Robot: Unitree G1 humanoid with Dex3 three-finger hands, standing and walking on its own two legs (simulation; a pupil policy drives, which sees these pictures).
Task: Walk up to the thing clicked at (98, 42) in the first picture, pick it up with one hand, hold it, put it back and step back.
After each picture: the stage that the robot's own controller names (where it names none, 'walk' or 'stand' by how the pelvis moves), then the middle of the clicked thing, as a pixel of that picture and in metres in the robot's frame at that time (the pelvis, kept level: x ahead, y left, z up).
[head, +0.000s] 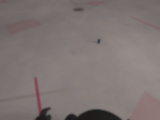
stand; (98, 41) +1.83 -0.23 -0.72
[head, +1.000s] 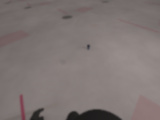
walk; (88, 47) +1.69 +0.13 -0.69
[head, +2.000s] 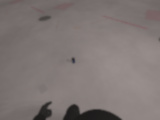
walk; (73, 60) +1.08 +0.36 -0.72
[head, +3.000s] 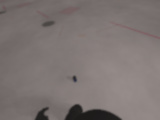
walk; (74, 78) +0.70 +0.30 -0.71
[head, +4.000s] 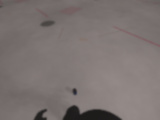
walk; (74, 91) +0.48 +0.21 -0.71
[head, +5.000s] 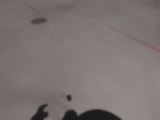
stand; (69, 98) +0.36 +0.22 -0.71
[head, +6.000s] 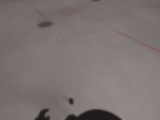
stand; (71, 101) +0.35 +0.21 -0.72
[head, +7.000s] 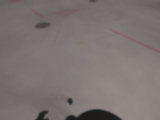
stand; (70, 101) +0.35 +0.22 -0.73
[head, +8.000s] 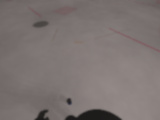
stand; (69, 101) +0.34 +0.23 -0.73
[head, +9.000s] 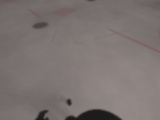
stand; (69, 102) +0.33 +0.23 -0.73
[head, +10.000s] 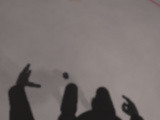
go down; (65, 76) +0.38 +0.22 -0.49
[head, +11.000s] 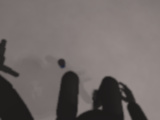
go down; (61, 63) +0.41 +0.25 -0.31
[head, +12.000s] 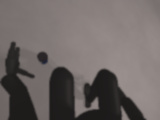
close in; (43, 58) +0.40 +0.28 -0.23
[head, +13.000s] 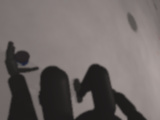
close; (22, 58) +0.39 +0.29 -0.22
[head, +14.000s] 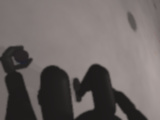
lift; (21, 57) +0.38 +0.29 -0.22
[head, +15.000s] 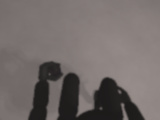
lift; (55, 72) +0.30 +0.24 -0.07
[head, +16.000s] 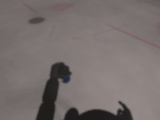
hold; (65, 74) +0.33 +0.17 +0.03
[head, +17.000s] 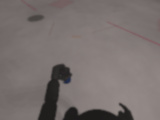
hold; (65, 75) +0.33 +0.17 +0.00
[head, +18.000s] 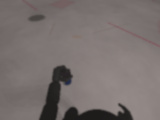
hold; (66, 77) +0.32 +0.17 -0.01
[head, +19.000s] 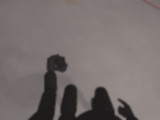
crouch; (61, 65) +0.39 +0.20 -0.07
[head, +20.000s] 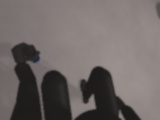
lower; (32, 54) +0.42 +0.28 -0.20
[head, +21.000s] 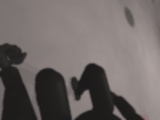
lower; (15, 56) +0.41 +0.30 -0.23
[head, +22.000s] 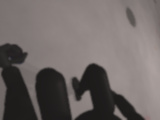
lower; (16, 55) +0.41 +0.30 -0.22
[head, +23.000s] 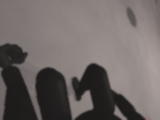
lower; (17, 55) +0.41 +0.30 -0.22
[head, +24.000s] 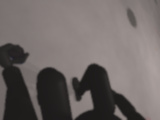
loosen; (18, 55) +0.40 +0.30 -0.22
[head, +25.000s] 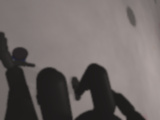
withdraw; (19, 56) +0.39 +0.29 -0.23
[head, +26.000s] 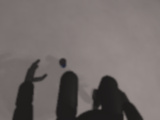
walk; (62, 63) +0.43 +0.24 -0.31
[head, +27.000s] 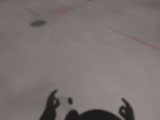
stand; (70, 101) +0.35 +0.19 -0.65
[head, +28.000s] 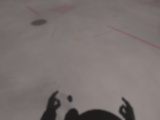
stand; (70, 98) +0.37 +0.21 -0.66
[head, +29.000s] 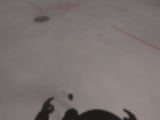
stand; (70, 97) +0.37 +0.19 -0.69
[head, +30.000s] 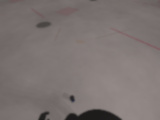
walk; (72, 98) +0.38 +0.21 -0.72
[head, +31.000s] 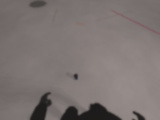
walk; (75, 76) +0.56 +0.15 -0.70
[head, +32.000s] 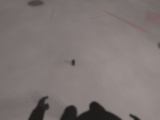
walk; (73, 62) +0.87 +0.20 -0.71
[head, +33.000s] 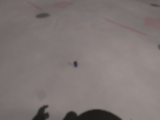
stand; (75, 64) +0.97 +0.25 -0.71
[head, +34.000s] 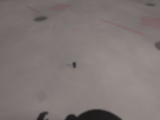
stand; (74, 65) +0.99 +0.27 -0.72
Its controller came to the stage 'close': yes
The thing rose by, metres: 0.70
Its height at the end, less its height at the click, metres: +0.00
